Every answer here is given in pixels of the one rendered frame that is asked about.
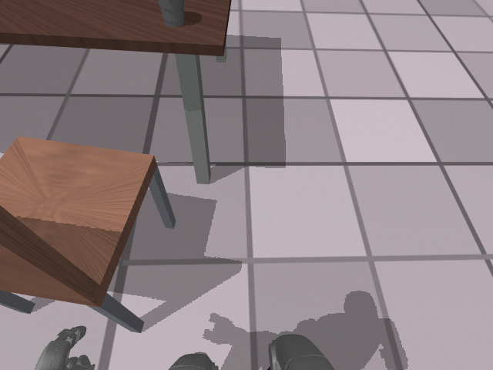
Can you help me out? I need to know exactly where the cup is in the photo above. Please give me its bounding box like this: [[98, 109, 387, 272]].
[[158, 0, 185, 27]]

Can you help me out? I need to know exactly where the left robot hand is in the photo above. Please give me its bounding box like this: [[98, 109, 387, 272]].
[[35, 326, 95, 370]]

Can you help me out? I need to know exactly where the chair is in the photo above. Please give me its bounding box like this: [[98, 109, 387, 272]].
[[0, 136, 176, 333]]

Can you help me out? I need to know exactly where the table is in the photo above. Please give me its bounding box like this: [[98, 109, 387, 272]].
[[0, 0, 231, 184]]

